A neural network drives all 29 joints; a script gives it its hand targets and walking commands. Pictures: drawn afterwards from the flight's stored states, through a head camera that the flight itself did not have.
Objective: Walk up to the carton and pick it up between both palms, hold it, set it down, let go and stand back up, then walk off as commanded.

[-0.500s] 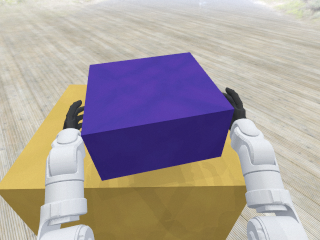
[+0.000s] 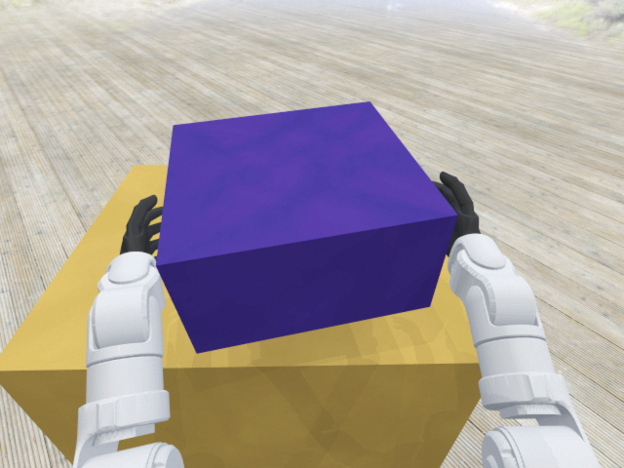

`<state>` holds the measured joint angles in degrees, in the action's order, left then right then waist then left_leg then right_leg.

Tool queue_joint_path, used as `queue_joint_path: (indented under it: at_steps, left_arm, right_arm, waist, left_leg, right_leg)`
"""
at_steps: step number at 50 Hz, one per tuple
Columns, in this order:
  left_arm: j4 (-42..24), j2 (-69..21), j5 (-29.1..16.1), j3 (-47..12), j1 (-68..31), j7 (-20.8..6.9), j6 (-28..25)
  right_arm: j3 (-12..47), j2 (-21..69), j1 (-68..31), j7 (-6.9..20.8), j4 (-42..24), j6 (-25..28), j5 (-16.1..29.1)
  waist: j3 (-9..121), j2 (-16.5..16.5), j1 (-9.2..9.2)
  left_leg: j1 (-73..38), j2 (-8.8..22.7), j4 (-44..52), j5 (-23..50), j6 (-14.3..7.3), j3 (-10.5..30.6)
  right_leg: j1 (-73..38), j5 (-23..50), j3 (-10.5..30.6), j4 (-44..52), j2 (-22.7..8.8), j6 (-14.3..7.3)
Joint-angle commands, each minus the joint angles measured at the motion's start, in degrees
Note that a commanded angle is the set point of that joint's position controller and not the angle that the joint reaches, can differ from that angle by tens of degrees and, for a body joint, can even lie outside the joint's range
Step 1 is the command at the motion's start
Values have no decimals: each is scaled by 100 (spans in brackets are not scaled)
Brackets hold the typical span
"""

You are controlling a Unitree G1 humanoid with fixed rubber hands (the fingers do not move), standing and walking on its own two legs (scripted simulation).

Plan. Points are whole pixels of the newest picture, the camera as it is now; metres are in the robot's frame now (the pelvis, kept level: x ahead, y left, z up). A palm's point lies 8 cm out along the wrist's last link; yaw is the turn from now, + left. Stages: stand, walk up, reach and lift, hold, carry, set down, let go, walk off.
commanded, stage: hold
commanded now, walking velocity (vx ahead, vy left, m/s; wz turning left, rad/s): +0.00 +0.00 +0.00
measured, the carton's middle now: (294, 211) +0.43 +0.00 +0.18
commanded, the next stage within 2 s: none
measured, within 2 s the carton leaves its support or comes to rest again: neither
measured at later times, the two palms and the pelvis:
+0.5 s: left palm (142, 260) +0.34 +0.19 +0.17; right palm (460, 237) +0.34 -0.20 +0.19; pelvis +0.00 +0.00 +0.00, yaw +0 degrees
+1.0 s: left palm (137, 259) +0.34 +0.20 +0.17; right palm (459, 235) +0.33 -0.19 +0.19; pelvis +0.00 +0.00 +0.00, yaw +0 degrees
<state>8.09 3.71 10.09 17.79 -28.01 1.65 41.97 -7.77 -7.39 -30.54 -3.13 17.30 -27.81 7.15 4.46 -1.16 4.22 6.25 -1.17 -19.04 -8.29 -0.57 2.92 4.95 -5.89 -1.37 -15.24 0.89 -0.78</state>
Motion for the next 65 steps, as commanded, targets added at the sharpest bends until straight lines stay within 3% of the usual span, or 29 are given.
queue_joint_path:
  at_steps: [1,3,4,7,9,14,19,21,23,24,25,28,29,32,36,38,41,42,45,46,48,49,52,56,58,61,63,64,65]
  left_arm:
    - [-1677,-2682,-1262,-2647,-4774,-1313,-770]
    - [-1781,-2692,-1333,-2799,-4971,-1332,-772]
    - [-2108,-2698,-1389,-2833,-5116,-1283,-851]
    - [-1894,-2656,-1356,-2777,-4935,-1300,-807]
    - [-1711,-2604,-1303,-2616,-4964,-1302,-797]
    - [-2072,-2660,-1357,-2737,-4876,-1298,-833]
    - [-1772,-2625,-1272,-2659,-4866,-1310,-773]
    - [-1950,-2654,-1323,-2761,-4742,-1321,-782]
    - [-1926,-2612,-1307,-2686,-4796,-1326,-791]
    - [-2261,-2699,-1409,-2823,-4818,-1292,-820]
    - [-2187,-2708,-1367,-2812,-4890,-1278,-823]
    - [-2148,-2669,-1440,-2827,-4949,-1250,-856]
    - [-1960,-2565,-1372,-2738,-4962,-1256,-825]
    - [-1825,-2543,-1269,-2705,-4857,-1341,-722]
    - [-1825,-2595,-1361,-2745,-5102,-1372,-783]
    - [-1808,-2557,-1264,-2620,-4882,-1366,-751]
    - [-1947,-2658,-1418,-2740,-4989,-1308,-874]
    - [-2052,-2691,-1461,-2791,-4792,-1300,-863]
    - [-1737,-2641,-1336,-2702,-5031,-1331,-824]
    - [-1859,-2573,-1310,-2669,-4978,-1342,-841]
    - [-1886,-2675,-1357,-2781,-5047,-1333,-839]
    - [-1657,-2645,-1213,-2652,-4907,-1365,-772]
    - [-1726,-2565,-1241,-2635,-5031,-1391,-758]
    - [-1950,-2830,-1513,-2934,-5139,-1237,-897]
    - [-1866,-2635,-1373,-2773,-5282,-1254,-861]
    - [-1431,-2613,-1276,-2579,-4966,-1286,-786]
    - [-1582,-2648,-1298,-2594,-5130,-1287,-828]
    - [-1469,-2564,-1254,-2512,-5029,-1305,-822]
    - [-1668,-2693,-1316,-2637,-5161,-1291,-838]
  right_arm:
    - [2305,2709,-4659,1113,-1742,414,783]
    - [2271,2658,-4787,1108,-1751,437,815]
    - [2382,2776,-4805,1132,-1897,481,838]
    - [2355,2687,-4615,1103,-1703,413,835]
    - [2321,2685,-4831,1104,-1758,428,820]
    - [2475,2812,-4660,1090,-1963,429,914]
    - [2357,2710,-4590,1084,-1641,383,799]
    - [2463,2740,-4815,1084,-2051,467,872]
    - [2502,2792,-4662,1045,-2011,426,899]
    - [2566,2810,-4630,1033,-2194,446,974]
    - [2515,2892,-4546,1039,-1983,411,927]
    - [2545,2870,-4886,1064,-2274,466,940]
    - [2396,2765,-4677,1058,-1901,405,822]
    - [2271,2636,-4533,1034,-1661,334,806]
    - [2284,2776,-4671,1051,-1720,365,762]
    - [2342,2801,-4678,1031,-1731,365,811]
    - [2518,2920,-4913,1008,-2137,457,832]
    - [2541,2888,-4763,988,-2202,456,881]
    - [2360,2755,-4626,1033,-1648,359,811]
    - [2439,2851,-4672,1047,-1885,401,837]
    - [2363,2785,-4615,1069,-1734,393,792]
    - [2336,2771,-4682,1069,-1635,371,830]
    - [2205,2673,-4712,1090,-1645,396,772]
    - [2448,2819,-4999,1109,-2025,501,836]
    - [2263,2742,-4714,1123,-1546,418,783]
    - [2300,2756,-4933,1126,-1672,437,722]
    - [2318,2836,-4821,1134,-1562,409,740]
    - [2316,2791,-5062,1125,-1724,457,782]
    - [2338,2882,-4916,1135,-1575,455,771]
  waist:
    - [2351,308,36]
    - [2452,384,128]
    - [2703,424,44]
    - [2609,408,103]
    - [2418,216,12]
    - [2752,309,-5]
    - [2387,286,51]
    - [2720,217,-37]
    - [2641,197,1]
    - [2880,240,38]
    - [2618,375,59]
    - [3001,259,-40]
    - [2646,328,17]
    - [2386,374,89]
    - [2418,332,134]
    - [2460,358,7]
    - [2820,163,-24]
    - [2879,252,11]
    - [2438,368,58]
    - [2623,256,-34]
    - [2556,335,92]
    - [2268,366,22]
    - [2347,398,92]
    - [2935,292,16]
    - [2608,475,74]
    - [2494,184,-65]
    - [2613,244,9]
    - [2595,177,-110]
    - [2646,325,-24]
  left_leg:
    - [201,-191,430,753,250,-221]
    - [144,-177,428,683,298,-187]
    - [50,-200,350,905,304,-199]
    - [-8,-194,333,1028,320,-186]
    - [138,-179,385,850,232,-202]
    - [17,-201,296,1308,293,-199]
    - [124,-175,421,738,247,-205]
    - [120,-186,340,1094,233,-215]
    - [100,-214,319,1219,234,-218]
    - [-41,-205,267,1443,274,-175]
    - [76,-238,272,1168,273,-184]
    - [27,-206,278,1118,239,-194]
    - [126,-198,372,794,237,-180]
    - [178,-207,386,843,275,-220]
    - [298,-196,417,606,254,-219]
    - [277,-236,355,824,210,-243]
    - [146,-233,331,1073,197,-224]
    - [108,-239,269,1256,232,-213]
    - [210,-191,422,633,237,-204]
    - [235,-192,414,812,207,-230]
    - [153,-167,426,731,262,-181]
    - [237,-206,442,678,245,-195]
    - [230,-158,462,697,260,-213]
    - [43,-165,321,991,303,-141]
    - [128,-168,407,654,297,-182]
    - [300,-181,440,591,166,-226]
    - [293,-202,440,588,197,-212]
    - [361,-184,458,492,149,-234]
    - [229,-190,416,627,218,-207]
  right_leg:
    - [-1507,634,185,21,108,-200]
    - [-1424,559,133,33,94,-209]
    - [-1475,719,99,-36,123,-198]
    - [-1419,773,134,5,142,-192]
    - [-1432,695,162,19,115,-175]
    - [-1682,1102,148,-38,164,-165]
    - [-1454,622,179,58,112,-205]
    - [-1650,968,156,-32,147,-167]
    - [-1681,1106,171,-17,121,-121]
    - [-1680,1283,124,-86,147,-133]
    - [-1549,1012,153,-62,150,-148]
    - [-1535,981,138,-59,160,-164]
    - [-1414,673,173,-8,103,-183]
    - [-1541,791,174,17,99,-177]
    - [-1503,599,138,-22,96,-175]
    - [-1599,778,196,-19,76,-137]
    - [-1674,1037,141,-71,117,-96]
    - [-1676,1171,140,-86,138,-105]
    - [-1408,544,178,11,121,-182]
    - [-1616,756,165,-26,99,-169]
    - [-1474,662,117,-55,115,-182]
    - [-1415,547,143,34,92,-174]
    - [-1491,588,166,30,77,-205]
    - [-1463,767,109,-62,162,-193]
    - [-1327,548,164,-11,94,-207]
    - [-1403,477,148,9,125,-171]
    - [-1486,472,152,-14,144,-187]
    - [-1524,466,185,-1,104,-177]
    - [-1420,490,141,-26,127,-203]
